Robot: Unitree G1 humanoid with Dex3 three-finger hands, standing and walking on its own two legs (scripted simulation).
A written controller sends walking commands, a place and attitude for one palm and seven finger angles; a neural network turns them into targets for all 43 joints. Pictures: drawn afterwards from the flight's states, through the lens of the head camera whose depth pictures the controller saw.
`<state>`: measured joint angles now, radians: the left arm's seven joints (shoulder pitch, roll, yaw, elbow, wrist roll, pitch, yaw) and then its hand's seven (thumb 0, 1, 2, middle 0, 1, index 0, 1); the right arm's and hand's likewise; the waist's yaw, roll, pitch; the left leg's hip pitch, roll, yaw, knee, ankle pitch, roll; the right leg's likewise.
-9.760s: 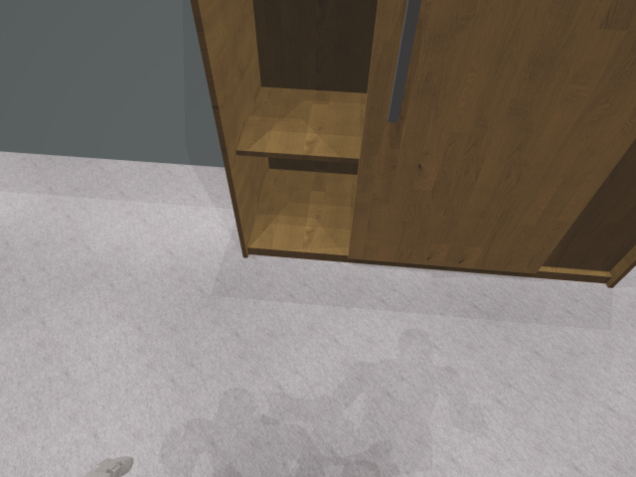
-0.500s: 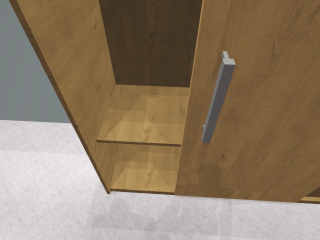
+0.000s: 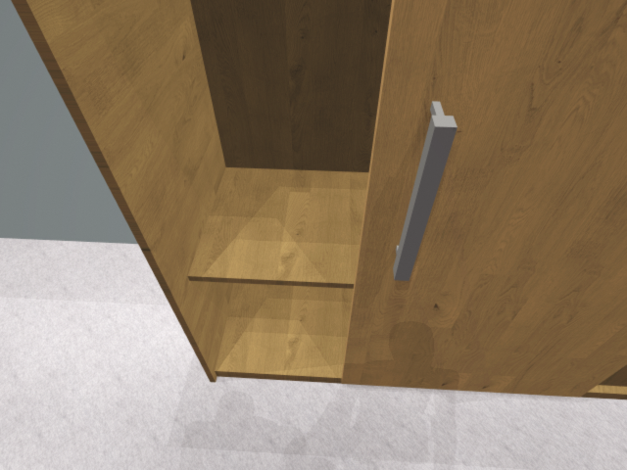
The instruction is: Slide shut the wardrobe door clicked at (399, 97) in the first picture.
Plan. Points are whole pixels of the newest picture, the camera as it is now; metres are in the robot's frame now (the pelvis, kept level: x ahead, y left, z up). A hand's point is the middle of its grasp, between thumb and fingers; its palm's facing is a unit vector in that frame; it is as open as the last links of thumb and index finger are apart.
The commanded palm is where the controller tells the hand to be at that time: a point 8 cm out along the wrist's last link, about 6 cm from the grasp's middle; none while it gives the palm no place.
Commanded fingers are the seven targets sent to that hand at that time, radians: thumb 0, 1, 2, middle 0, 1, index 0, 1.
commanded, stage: look again from close up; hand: right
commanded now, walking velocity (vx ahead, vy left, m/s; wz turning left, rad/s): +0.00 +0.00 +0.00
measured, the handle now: (416, 202) +0.48 -0.13 +0.09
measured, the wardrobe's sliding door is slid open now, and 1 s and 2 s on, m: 0.41 0.41 0.41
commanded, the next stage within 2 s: raise the hand with hooked fingers in 0.12 s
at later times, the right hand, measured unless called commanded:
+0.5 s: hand (466, 426) +0.19 -0.16 +0.01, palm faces +0.04 +1.00 -0.03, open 7.7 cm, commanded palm +0.11 -0.22 -0.04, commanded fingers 0.00 -0.55 -0.75 0.23 0.53 0.23 0.53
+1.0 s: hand (507, 444) +0.17 -0.20 +0.02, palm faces -0.01 +1.00 -0.03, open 10.7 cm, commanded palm +0.13 -0.26 +0.02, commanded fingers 0.00 0.03 -0.50 0.27 0.90 0.27 0.90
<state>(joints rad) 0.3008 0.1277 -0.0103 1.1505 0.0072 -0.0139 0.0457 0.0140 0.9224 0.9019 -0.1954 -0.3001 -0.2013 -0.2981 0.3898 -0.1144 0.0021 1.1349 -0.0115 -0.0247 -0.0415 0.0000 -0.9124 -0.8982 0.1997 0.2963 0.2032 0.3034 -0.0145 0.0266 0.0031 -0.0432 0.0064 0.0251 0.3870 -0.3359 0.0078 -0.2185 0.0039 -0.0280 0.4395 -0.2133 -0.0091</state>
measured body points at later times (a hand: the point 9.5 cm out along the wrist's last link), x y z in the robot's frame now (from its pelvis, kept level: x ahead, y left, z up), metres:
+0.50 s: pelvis -0.05 -0.01 -0.03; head -0.03 +0.01 +0.42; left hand +0.12 +0.25 -0.11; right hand +0.18 -0.21 +0.01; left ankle -0.08 +0.11 -0.74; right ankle +0.01 -0.12 -0.74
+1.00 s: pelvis -0.07 +0.01 -0.06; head -0.05 +0.02 +0.39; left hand +0.10 +0.22 -0.14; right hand +0.16 -0.25 +0.02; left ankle -0.08 +0.11 -0.74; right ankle +0.01 -0.11 -0.74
